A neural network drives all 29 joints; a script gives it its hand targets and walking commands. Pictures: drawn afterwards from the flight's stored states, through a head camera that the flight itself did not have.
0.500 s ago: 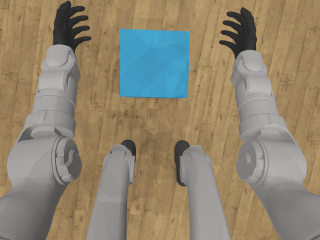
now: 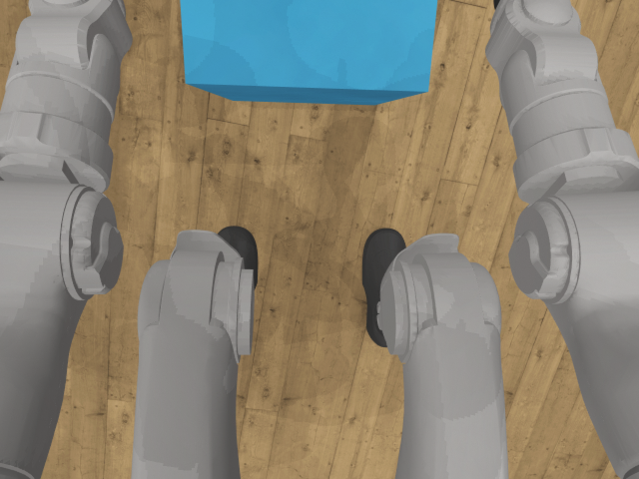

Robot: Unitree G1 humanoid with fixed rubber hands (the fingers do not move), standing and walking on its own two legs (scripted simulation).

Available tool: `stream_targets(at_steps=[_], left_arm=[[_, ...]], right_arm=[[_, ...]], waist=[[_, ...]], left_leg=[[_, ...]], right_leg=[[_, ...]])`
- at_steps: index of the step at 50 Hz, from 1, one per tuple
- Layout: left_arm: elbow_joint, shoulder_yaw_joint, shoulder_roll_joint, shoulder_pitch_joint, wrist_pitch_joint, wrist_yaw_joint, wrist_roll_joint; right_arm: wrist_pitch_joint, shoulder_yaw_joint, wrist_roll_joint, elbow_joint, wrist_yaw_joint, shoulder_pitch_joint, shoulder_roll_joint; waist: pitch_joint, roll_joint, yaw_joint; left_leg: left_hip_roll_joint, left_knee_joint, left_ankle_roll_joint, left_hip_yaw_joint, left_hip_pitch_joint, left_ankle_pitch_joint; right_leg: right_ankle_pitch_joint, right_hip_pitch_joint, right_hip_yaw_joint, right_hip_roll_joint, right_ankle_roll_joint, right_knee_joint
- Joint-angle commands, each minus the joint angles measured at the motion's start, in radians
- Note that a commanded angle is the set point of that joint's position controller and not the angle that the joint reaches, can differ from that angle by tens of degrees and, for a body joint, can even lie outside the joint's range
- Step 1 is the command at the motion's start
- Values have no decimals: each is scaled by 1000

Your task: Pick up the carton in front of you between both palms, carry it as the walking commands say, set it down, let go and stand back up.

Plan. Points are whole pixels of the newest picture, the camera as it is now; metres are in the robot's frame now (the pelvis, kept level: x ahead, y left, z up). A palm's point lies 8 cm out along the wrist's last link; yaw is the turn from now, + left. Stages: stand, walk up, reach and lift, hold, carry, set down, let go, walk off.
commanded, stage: reach and lift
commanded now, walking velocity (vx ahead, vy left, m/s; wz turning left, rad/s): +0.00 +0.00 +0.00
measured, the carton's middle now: (307, 1) +0.55 +0.02 -0.27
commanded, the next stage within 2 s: none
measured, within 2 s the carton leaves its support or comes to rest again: leaves its support in 0.96 s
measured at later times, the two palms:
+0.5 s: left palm out of the picture +0.55 +0.19 -0.19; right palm out of the picture +0.55 -0.15 -0.19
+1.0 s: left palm out of the picture +0.54 +0.17 -0.18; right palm out of the picture +0.55 -0.13 -0.17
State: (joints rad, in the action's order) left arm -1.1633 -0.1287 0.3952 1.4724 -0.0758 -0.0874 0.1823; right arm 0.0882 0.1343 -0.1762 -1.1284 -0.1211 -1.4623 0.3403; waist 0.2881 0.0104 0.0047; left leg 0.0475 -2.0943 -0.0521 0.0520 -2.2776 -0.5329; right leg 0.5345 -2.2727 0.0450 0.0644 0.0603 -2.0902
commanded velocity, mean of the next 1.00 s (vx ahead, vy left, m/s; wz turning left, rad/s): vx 0.00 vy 0.00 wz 0.00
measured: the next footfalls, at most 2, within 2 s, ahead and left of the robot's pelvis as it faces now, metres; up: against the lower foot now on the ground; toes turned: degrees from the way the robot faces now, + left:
none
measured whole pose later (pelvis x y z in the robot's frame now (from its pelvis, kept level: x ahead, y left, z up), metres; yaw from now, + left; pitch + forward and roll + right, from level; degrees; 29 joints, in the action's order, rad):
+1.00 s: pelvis +0.01 +0.00 -0.02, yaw +0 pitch +38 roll +0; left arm -0.92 -0.16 0.25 1.34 -0.22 -0.16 0.13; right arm 0.22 0.20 -0.11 -0.91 -0.17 -1.35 0.22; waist 0.28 0.02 0.01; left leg 0.06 -2.21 -0.06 0.05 -2.27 -0.60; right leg 0.60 -2.27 0.06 0.09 0.08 -2.21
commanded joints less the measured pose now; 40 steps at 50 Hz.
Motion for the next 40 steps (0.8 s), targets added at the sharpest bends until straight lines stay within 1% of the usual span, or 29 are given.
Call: stream_targets(at_steps=[1,2,3,5,9,12,16,19,21,24,27,28,30,31,32,33,34,35,36,37,38,40], left_arm=[[65,7,144,280,40,-2,12],[71,16,151,291,47,-4,20],[94,15,158,311,53,-8,25],[106,24,158,325,60,-14,32],[121,54,133,286,67,-24,61],[125,73,105,237,63,-28,73],[80,61,77,196,60,-22,58],[71,46,73,208,63,-18,38],[78,39,79,229,64,-18,32],[90,62,54,275,63,-19,44],[87,97,-18,328,59,-15,66],[79,95,-30,337,58,-15,60],[64,60,-28,327,57,-21,17],[99,119,-203,399,55,6,35],[91,144,-331,452,50,36,31],[100,169,-485,511,40,74,16],[113,185,-643,569,24,118,-4],[121,182,-770,587,6,159,-25],[137,165,-857,580,-10,193,-44],[158,154,-907,568,-26,220,-56],[170,148,-940,559,-39,238,-65],[219,157,-997,556,-56,266,-59]], right_arm=[[-41,-6,-14,61,0,-277,131],[-48,-15,-23,67,-3,-288,137],[-55,-17,-27,93,-6,-309,146],[-63,-32,-38,106,-8,-329,147],[-72,-61,-64,113,-9,-295,145],[-71,-67,-66,104,-13,-239,130],[-67,-47,-47,57,-7,-190,100],[-71,-34,-35,52,-3,-207,92],[-73,-32,-32,60,-4,-230,95],[-72,-61,-43,71,-6,-279,69],[-67,-99,-56,73,-5,-327,-2],[-66,-98,-49,69,-5,-337,-20],[-61,-69,-12,62,-10,-336,-30],[-58,-116,-18,89,14,-403,-181],[-54,-146,-16,82,43,-457,-327],[-44,-168,-4,87,81,-511,-485],[-29,-177,16,93,125,-560,-640],[-13,-171,35,104,166,-585,-758],[5,-159,55,120,200,-581,-841],[20,-149,70,130,226,-569,-894],[30,-137,88,137,241,-556,-921],[45,-139,88,183,266,-550,-987]], waist=[[-1160,-17,9],[-1188,-17,10],[-1190,-18,11],[-1188,-14,19],[-1253,-16,19],[-1294,-14,9],[-1168,-16,5],[-1112,-18,8],[-1113,-16,11],[-1125,-8,14],[-1121,1,15],[-1111,2,15],[-1087,-1,20],[-1090,-1,16],[-1084,4,18],[-1073,0,23],[-1048,-3,20],[-1027,-4,22],[-1006,2,24],[-986,7,26],[-965,7,20],[-1006,5,23]], left_leg=[[-39,114,6,-85,586,210],[-39,99,6,-84,603,235],[-37,96,7,-84,600,234],[-32,75,9,-83,607,294],[-23,41,9,-78,684,407],[-15,38,6,-81,716,437],[-12,52,2,-79,639,368],[-14,61,4,-76,589,325],[-15,66,5,-76,577,308],[-12,74,8,-78,574,279],[-4,79,10,-83,579,249],[-2,80,11,-85,582,238],[5,84,10,-89,586,228],[16,85,15,-88,589,234],[21,81,16,-91,583,237],[29,75,18,-93,578,238],[40,69,21,-96,564,233],[51,63,24,-100,545,222],[59,58,27,-107,524,214],[64,53,32,-113,505,213],[67,47,34,-118,487,218],[69,42,40,-127,498,260]], right_leg=[[-217,598,-83,-35,-3,106],[-242,611,-83,-35,-3,90],[-241,597,-84,-35,-3,83],[-291,599,-85,-30,-4,58],[-379,629,-93,-21,-5,24],[-404,646,-102,-17,-6,25],[-335,562,-99,-16,-5,41],[-298,532,-91,-16,-8,46],[-287,540,-88,-17,-9,48],[-270,567,-88,-16,-11,56],[-250,591,-89,-7,-14,66],[-241,589,-90,-3,-14,68],[-229,591,-89,3,-12,72],[-233,604,-92,13,-16,75],[-236,598,-95,23,-17,71],[-235,588,-96,35,-19,63],[-227,568,-97,46,-23,55],[-219,555,-99,54,-25,48],[-211,541,-104,60,-28,44],[-210,525,-108,65,-31,41],[-215,510,-111,67,-34,37],[-253,507,-118,71,-37,29]])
